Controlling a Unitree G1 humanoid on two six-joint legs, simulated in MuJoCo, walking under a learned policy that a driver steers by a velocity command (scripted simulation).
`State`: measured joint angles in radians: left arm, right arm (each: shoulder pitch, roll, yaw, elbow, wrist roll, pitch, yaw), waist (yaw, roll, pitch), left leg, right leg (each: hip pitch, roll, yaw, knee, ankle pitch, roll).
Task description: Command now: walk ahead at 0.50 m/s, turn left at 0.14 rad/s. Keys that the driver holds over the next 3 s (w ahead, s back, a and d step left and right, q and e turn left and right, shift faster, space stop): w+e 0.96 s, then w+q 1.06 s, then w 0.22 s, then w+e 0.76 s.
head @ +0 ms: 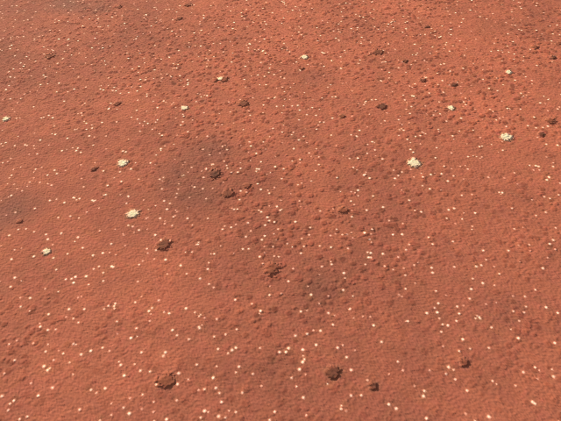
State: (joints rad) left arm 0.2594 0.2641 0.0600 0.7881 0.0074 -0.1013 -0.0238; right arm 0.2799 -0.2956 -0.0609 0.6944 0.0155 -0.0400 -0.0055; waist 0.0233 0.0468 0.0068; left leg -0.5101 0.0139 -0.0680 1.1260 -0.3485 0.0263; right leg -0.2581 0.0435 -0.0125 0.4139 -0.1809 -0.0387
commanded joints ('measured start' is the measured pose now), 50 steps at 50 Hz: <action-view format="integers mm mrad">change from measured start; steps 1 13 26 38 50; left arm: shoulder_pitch -5 120 -13 -116 -22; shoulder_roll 128 192 67 140 157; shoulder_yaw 22 37 13 42 36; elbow -41 16 -106 -200 -171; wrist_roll -12 -39 -29 -24 -9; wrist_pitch -15 40 72 78 31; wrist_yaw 4 29 13 -35 15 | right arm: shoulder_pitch -35 -190 -62 1 -67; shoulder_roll -45 -88 -91 -222 -91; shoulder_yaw -11 -24 -41 -79 -21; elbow -91 -123 5 77 -2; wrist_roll -13 2 -26 20 -30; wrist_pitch -22 -73 -78 -21 -54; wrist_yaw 4 28 9 -9 1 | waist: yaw -15 -25 -22 16 -42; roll -147 -147 26 34 -91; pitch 4 -23 20 -29 -52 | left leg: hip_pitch -162 241 401 563 -124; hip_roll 80 -5 262 260 108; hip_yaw -8 35 -1 271 16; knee -111 -690 -984 -654 -126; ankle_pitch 67 291 390 933 169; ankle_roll -14 -7 174 65 -79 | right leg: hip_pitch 107 102 -465 -154 70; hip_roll -258 -230 -178 -23 -202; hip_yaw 299 269 112 -98 288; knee -245 -72 614 209 -203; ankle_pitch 94 166 10 -10 292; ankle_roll -194 -106 61 -81 -250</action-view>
